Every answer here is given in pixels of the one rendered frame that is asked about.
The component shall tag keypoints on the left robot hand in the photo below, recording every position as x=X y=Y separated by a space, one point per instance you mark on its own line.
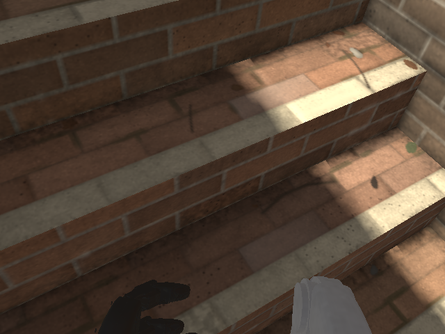
x=124 y=315

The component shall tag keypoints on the right robot thigh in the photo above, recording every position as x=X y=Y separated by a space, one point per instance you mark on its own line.
x=326 y=306

